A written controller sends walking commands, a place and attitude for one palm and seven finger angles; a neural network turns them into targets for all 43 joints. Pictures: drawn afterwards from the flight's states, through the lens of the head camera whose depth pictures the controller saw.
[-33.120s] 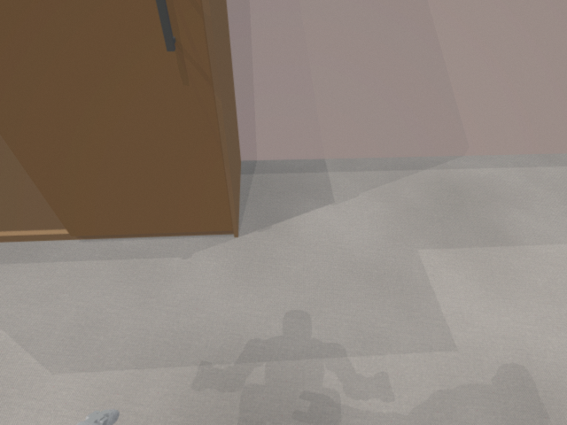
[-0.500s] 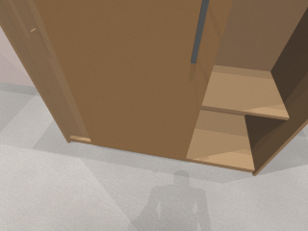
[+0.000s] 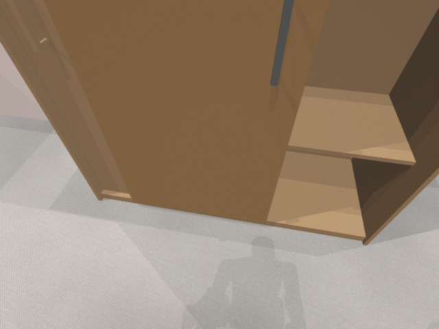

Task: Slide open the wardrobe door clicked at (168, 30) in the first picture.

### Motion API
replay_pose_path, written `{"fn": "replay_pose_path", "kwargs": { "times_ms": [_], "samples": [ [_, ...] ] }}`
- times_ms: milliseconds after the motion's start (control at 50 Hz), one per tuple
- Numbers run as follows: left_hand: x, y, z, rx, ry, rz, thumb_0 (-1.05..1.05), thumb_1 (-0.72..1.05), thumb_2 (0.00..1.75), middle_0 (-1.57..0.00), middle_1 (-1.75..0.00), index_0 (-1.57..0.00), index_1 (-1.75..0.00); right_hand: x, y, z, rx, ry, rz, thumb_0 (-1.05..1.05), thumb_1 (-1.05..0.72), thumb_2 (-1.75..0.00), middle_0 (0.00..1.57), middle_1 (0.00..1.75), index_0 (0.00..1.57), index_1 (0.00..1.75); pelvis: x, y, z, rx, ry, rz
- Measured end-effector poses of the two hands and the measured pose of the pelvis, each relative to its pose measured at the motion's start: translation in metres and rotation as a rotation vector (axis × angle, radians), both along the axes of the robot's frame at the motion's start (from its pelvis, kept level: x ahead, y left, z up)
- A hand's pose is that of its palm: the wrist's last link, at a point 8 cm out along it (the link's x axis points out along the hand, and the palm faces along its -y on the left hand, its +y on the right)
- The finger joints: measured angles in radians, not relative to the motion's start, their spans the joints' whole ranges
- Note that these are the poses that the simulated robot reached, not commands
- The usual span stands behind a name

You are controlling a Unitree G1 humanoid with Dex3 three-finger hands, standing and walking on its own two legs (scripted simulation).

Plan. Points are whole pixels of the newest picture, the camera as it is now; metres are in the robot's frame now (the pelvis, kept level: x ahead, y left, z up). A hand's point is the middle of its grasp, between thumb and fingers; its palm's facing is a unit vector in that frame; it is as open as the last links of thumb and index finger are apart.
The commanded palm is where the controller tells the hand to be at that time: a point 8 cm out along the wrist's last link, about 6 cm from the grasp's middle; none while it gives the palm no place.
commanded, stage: look to check the result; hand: right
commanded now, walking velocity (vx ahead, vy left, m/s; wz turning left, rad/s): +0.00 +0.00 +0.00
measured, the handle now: (281, 39) +0.70 -0.10 +0.20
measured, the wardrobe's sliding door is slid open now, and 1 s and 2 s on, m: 0.48 0.48 0.48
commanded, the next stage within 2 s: stand and wait in 0.40 s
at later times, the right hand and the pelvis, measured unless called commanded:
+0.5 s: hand out of the picture +0.03 -0.19 -0.17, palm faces +0.00 +0.98 -0.22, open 7.4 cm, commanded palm none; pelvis +0.01 +0.00 +0.00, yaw +0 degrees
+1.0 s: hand out of the picture +0.06 -0.21 -0.16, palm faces -0.01 +0.96 -0.28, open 7.4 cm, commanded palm none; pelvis +0.01 +0.01 +0.01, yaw -1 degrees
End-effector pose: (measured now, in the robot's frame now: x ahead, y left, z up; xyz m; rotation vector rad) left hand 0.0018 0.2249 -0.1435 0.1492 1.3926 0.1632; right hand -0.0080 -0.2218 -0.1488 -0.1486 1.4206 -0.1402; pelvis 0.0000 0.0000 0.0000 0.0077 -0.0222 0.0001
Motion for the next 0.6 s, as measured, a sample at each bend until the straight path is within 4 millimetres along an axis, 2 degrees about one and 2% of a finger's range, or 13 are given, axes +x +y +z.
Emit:
{"fn": "replay_pose_path", "kwargs": {
  "times_ms": [300, 600],
  "samples": [
    [0.021, 0.009, 0.004, 0.019, -0.037, -0.02, 0.01, 0.91, 0.9, -0.2, -0.3, -0.2, -0.3, 0.018, -0.008, 0.002, -0.014, -0.04, 0.012, 0.0, -0.91, -0.9, 0.2, 0.3, 0.2, 0.3, 0.003, 0.0, 0.001, -0.001, -0.006, -0.003],
    [0.032, 0.025, 0.009, 0.05, -0.047, -0.033, 0.01, 0.91, 0.9, -0.2, -0.3, -0.2, -0.3, 0.038, -0.021, 0.007, -0.042, -0.072, 0.03, 0.0, -0.91, -0.9, 0.2, 0.3, 0.2, 0.3, 0.007, 0.002, 0.003, -0.002, -0.004, -0.005]
  ]
}}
